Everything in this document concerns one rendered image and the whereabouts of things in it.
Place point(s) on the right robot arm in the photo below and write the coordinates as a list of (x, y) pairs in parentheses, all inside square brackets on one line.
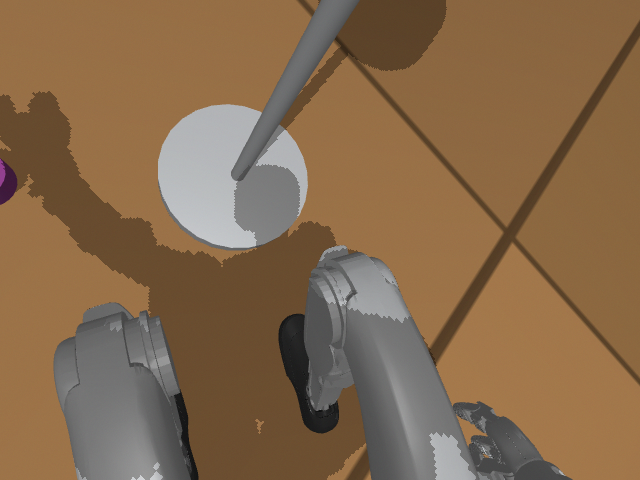
[(540, 470)]

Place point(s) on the left robot foot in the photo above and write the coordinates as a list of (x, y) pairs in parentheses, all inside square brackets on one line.
[(190, 463)]

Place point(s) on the right robot foot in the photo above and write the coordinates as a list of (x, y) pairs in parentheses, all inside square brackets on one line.
[(296, 362)]

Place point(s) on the tin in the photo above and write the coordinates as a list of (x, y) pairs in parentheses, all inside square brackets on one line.
[(8, 182)]

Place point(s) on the floor lamp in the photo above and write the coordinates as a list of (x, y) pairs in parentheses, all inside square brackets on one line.
[(232, 177)]

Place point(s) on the right robot hand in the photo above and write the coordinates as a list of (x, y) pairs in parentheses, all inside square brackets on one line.
[(507, 446)]

